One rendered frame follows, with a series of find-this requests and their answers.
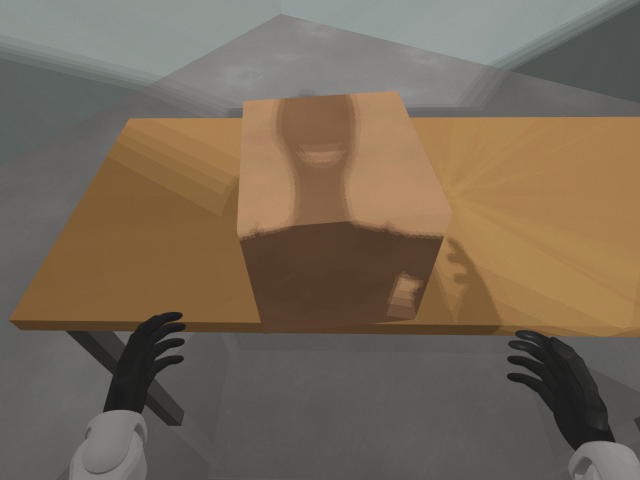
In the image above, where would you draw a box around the left robot forearm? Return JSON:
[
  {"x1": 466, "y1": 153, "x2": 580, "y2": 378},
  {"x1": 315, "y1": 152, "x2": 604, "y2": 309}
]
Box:
[{"x1": 69, "y1": 410, "x2": 147, "y2": 480}]

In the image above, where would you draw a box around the right robot forearm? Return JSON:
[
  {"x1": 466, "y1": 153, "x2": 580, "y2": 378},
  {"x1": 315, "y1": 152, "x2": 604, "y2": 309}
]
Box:
[{"x1": 568, "y1": 441, "x2": 640, "y2": 480}]

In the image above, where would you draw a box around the table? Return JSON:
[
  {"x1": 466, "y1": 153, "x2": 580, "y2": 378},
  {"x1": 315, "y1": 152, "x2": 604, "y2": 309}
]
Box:
[{"x1": 9, "y1": 117, "x2": 640, "y2": 432}]

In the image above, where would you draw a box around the carton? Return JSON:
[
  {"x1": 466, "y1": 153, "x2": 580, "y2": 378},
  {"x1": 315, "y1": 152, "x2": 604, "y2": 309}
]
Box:
[{"x1": 237, "y1": 91, "x2": 453, "y2": 334}]

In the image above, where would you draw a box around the robot right hand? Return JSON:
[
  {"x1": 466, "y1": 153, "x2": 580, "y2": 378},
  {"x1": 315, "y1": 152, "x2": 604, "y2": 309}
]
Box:
[{"x1": 507, "y1": 330, "x2": 616, "y2": 452}]

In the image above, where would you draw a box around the robot left hand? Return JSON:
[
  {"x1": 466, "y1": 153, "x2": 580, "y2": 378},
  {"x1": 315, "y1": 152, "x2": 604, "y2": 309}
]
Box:
[{"x1": 103, "y1": 312, "x2": 186, "y2": 414}]

